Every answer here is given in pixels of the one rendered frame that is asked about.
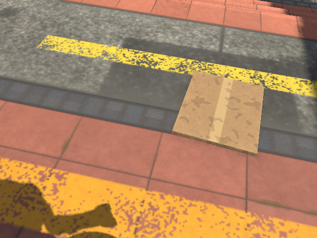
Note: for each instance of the stairs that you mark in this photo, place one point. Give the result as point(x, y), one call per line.
point(266, 9)

